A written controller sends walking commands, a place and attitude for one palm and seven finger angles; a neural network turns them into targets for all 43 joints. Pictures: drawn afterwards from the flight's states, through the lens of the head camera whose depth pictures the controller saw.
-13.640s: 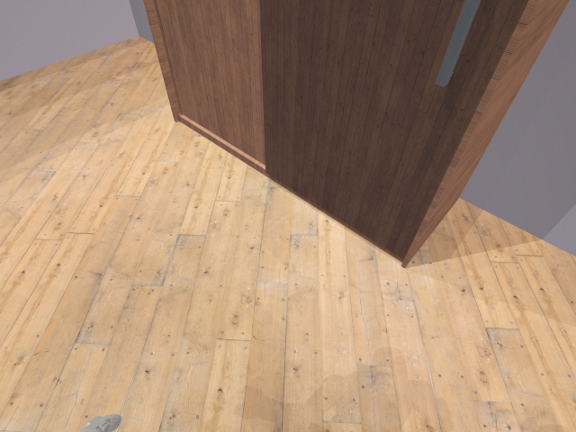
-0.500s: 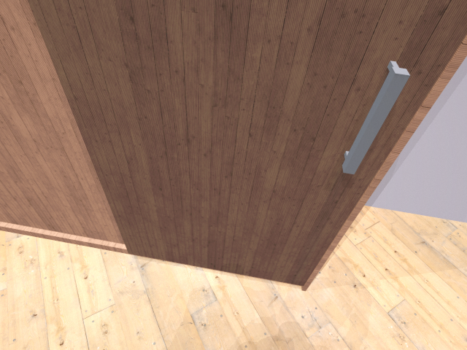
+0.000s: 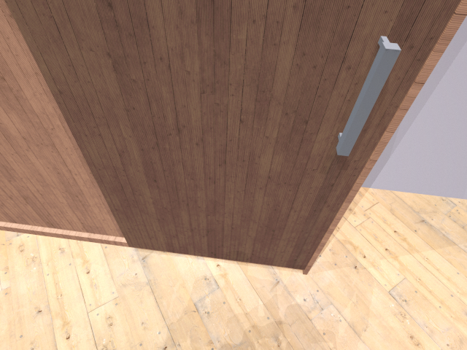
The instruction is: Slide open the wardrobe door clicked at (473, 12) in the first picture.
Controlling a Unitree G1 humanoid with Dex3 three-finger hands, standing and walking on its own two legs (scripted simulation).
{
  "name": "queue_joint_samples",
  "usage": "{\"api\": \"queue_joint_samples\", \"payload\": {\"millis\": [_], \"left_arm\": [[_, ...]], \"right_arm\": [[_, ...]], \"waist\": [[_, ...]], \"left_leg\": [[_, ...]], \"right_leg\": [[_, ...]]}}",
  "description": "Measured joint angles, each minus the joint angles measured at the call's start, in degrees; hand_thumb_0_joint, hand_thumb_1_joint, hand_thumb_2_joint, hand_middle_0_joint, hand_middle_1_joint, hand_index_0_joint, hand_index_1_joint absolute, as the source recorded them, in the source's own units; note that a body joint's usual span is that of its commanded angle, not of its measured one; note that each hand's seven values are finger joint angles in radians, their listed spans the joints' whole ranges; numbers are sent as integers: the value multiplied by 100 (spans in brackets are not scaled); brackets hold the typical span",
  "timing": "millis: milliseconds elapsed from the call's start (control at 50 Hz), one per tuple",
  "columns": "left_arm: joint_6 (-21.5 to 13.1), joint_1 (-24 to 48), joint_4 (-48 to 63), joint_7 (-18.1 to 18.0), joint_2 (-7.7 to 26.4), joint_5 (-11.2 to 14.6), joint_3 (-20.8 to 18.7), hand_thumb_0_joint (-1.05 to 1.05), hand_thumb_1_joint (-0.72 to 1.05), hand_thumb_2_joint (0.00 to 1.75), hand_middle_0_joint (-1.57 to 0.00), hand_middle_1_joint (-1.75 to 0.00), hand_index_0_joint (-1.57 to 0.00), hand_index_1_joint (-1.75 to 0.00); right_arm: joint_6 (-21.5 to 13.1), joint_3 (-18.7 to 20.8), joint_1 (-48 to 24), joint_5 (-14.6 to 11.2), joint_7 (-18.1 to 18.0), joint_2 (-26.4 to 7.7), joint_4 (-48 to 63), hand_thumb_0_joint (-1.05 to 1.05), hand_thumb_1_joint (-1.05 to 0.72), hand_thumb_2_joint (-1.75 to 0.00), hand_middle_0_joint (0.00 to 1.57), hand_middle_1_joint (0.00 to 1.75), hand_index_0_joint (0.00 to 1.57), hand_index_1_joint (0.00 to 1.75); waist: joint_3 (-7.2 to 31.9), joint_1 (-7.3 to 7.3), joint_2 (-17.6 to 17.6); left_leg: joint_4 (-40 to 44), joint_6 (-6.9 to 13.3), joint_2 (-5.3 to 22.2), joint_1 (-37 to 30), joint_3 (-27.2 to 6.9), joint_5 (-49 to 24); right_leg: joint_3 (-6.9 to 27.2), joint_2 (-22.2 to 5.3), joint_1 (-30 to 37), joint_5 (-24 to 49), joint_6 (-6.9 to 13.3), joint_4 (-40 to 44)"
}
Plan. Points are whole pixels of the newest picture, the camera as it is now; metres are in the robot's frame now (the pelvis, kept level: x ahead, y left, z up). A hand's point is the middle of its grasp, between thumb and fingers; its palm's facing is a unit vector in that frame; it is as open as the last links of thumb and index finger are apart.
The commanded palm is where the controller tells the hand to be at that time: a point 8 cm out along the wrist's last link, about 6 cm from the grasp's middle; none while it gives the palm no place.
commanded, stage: look again from close up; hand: right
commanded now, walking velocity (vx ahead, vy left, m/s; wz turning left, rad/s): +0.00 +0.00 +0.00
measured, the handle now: (360, 101) +0.55 -0.22 +0.16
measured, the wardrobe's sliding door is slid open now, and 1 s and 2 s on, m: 0.00 0.00 0.00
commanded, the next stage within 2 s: shuffle to correct the standing spot in 0.92 s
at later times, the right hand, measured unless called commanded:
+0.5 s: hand out of the picture +0.03 -0.21 -0.17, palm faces +0.01 +0.98 -0.21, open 7.3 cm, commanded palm none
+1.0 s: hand out of the picture +0.03 -0.21 -0.17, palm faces +0.01 +0.97 -0.23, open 7.3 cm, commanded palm none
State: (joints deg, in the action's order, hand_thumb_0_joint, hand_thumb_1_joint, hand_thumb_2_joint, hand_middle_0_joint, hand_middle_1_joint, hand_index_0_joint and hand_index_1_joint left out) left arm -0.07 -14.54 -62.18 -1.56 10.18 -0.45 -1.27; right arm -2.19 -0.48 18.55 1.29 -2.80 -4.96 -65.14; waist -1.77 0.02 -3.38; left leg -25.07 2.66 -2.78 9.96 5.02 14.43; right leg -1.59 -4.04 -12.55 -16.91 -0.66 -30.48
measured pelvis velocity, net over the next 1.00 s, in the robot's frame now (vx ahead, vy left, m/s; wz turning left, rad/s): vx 0.01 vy -0.02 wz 0.01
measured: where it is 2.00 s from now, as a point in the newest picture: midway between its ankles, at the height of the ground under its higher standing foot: outside the picture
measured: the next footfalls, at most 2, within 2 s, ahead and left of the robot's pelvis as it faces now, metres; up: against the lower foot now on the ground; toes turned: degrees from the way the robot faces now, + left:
left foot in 1.70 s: +0.23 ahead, +0.08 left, +0.00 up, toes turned +2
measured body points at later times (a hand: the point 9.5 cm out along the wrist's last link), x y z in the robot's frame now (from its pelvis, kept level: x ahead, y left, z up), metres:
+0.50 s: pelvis +0.00 -0.03 +0.00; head +0.01 -0.02 +0.45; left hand -0.01 +0.19 -0.16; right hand +0.03 -0.26 -0.15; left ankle -0.01 +0.09 -0.74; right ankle -0.01 -0.13 -0.74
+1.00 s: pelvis +0.01 -0.02 +0.00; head +0.03 -0.02 +0.45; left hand +0.05 +0.21 -0.15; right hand +0.03 -0.26 -0.15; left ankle -0.01 +0.09 -0.74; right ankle -0.01 -0.13 -0.74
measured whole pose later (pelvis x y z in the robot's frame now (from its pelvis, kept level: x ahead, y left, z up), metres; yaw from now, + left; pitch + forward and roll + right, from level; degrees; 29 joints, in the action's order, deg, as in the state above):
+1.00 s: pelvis +0.01 -0.02 +0.00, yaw +1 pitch -1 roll +0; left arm -1.8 -12.4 -63.5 -1.4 10.5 -0.6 0.7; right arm -0.7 0.2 14.6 1.0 -1.7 -10.7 -63.1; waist -2.0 0.9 0.3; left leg -27.1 0.5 1.2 9.9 2.8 16.5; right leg -3.9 -0.1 -8.9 -15.9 0.8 -25.5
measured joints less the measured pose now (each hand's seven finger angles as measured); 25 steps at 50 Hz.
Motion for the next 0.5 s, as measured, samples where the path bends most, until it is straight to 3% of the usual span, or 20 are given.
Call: {"api": "queue_joint_samples", "payload": {"millis": [60,260,500], "left_arm": [[-65,-114,96,22,-30,-35,29,1,93,90,-20,-30,-20,-30],[-124,-429,14,36,-195,-47,226,1,93,90,-20,-30,-20,-30],[-176,-330,-116,31,-198,-30,243,1,91,90,-20,-30,-20,-30]], "right_arm": [[23,36,7,-13,11,-108,62,0,-91,-90,20,30,20,29],[105,59,-249,-48,63,-421,327,0,-91,-90,19,30,20,29],[154,56,-369,-47,87,-455,354,0,-91,-90,19,30,20,29]], "waist": [[65,-54,79],[137,-16,217],[29,-3,325]], "left_leg": [[-228,-47,126,104,-33,124],[-368,-210,383,162,-189,183],[-344,-283,468,140,-227,194]], "right_leg": [[-35,116,-22,-32,6,-49],[-199,374,137,74,164,223],[-236,463,194,93,232,322]]}}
